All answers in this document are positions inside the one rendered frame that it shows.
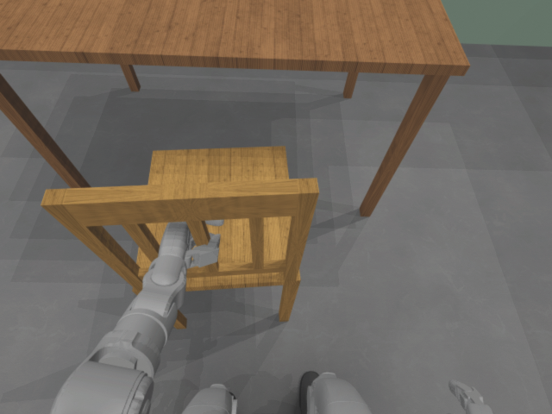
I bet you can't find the chair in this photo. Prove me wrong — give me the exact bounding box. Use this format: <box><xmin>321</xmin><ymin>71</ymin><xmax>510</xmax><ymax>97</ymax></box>
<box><xmin>41</xmin><ymin>146</ymin><xmax>319</xmax><ymax>329</ymax></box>

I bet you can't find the robot right thigh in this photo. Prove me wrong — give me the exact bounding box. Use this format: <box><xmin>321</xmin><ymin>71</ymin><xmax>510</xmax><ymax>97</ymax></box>
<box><xmin>307</xmin><ymin>378</ymin><xmax>373</xmax><ymax>414</ymax></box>

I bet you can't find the left robot hand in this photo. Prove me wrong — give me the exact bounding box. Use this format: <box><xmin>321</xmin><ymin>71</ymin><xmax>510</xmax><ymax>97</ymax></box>
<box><xmin>158</xmin><ymin>220</ymin><xmax>224</xmax><ymax>269</ymax></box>

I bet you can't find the table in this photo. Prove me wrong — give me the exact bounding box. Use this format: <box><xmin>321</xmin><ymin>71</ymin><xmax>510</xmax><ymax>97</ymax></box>
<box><xmin>0</xmin><ymin>0</ymin><xmax>470</xmax><ymax>216</ymax></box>

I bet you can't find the robot left thigh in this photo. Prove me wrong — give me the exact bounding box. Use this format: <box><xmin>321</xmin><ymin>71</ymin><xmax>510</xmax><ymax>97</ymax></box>
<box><xmin>182</xmin><ymin>387</ymin><xmax>237</xmax><ymax>414</ymax></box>

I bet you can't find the left robot forearm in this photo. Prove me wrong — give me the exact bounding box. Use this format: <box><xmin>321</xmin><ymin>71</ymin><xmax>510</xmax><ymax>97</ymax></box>
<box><xmin>50</xmin><ymin>255</ymin><xmax>187</xmax><ymax>414</ymax></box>

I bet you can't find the robot thigh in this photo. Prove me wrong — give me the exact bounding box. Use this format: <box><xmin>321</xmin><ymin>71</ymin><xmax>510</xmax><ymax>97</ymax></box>
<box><xmin>182</xmin><ymin>387</ymin><xmax>237</xmax><ymax>414</ymax></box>
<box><xmin>307</xmin><ymin>378</ymin><xmax>373</xmax><ymax>414</ymax></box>

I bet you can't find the left robot upper arm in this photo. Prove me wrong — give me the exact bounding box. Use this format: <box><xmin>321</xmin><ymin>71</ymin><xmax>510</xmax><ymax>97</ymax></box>
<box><xmin>54</xmin><ymin>361</ymin><xmax>154</xmax><ymax>414</ymax></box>

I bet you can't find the right robot hand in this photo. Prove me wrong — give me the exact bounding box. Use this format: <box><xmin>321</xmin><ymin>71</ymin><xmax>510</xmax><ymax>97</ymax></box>
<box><xmin>447</xmin><ymin>379</ymin><xmax>494</xmax><ymax>414</ymax></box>

